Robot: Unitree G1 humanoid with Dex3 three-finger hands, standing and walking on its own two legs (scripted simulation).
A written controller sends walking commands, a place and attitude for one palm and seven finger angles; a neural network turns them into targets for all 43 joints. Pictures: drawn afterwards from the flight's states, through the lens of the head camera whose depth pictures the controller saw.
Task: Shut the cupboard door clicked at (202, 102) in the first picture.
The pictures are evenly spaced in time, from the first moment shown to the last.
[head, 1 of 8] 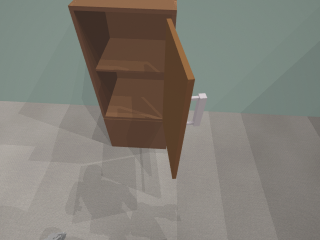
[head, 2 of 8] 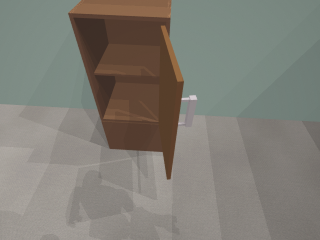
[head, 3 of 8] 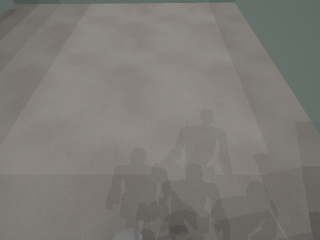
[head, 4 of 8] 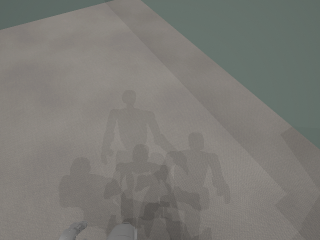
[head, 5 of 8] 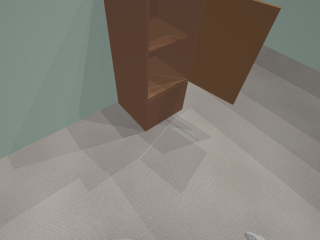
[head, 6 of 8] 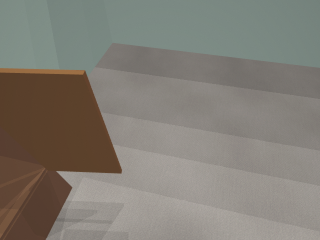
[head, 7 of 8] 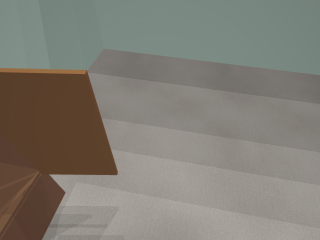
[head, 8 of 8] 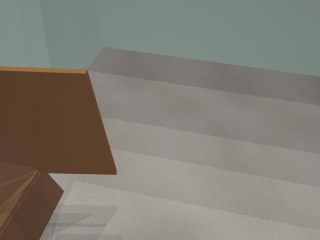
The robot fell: no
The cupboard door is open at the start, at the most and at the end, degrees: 100 100 100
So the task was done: no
